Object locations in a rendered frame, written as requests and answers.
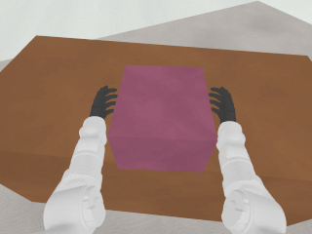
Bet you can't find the robot left hand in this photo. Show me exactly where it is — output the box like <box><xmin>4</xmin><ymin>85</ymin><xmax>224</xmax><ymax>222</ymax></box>
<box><xmin>90</xmin><ymin>85</ymin><xmax>118</xmax><ymax>120</ymax></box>

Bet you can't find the left robot forearm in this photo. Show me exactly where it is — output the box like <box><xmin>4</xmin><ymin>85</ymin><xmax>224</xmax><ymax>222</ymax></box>
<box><xmin>43</xmin><ymin>116</ymin><xmax>107</xmax><ymax>228</ymax></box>

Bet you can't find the robot right hand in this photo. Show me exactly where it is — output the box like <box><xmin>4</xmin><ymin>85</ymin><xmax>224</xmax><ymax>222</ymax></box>
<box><xmin>209</xmin><ymin>87</ymin><xmax>237</xmax><ymax>124</ymax></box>

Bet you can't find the right robot forearm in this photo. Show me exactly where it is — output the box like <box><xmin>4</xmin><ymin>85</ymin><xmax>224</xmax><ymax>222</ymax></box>
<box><xmin>216</xmin><ymin>121</ymin><xmax>287</xmax><ymax>232</ymax></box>

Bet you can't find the robot left upper arm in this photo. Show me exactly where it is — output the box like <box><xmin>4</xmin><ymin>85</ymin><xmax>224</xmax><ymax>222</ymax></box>
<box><xmin>31</xmin><ymin>184</ymin><xmax>106</xmax><ymax>234</ymax></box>

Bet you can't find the carton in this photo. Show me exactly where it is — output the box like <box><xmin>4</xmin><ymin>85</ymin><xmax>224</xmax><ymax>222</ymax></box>
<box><xmin>107</xmin><ymin>64</ymin><xmax>218</xmax><ymax>173</ymax></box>

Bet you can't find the robot right upper arm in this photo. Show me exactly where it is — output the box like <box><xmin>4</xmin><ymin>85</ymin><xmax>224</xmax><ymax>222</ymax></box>
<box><xmin>221</xmin><ymin>189</ymin><xmax>291</xmax><ymax>234</ymax></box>

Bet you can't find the pedestal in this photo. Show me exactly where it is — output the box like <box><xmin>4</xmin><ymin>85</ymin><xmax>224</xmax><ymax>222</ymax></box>
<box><xmin>0</xmin><ymin>35</ymin><xmax>312</xmax><ymax>226</ymax></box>

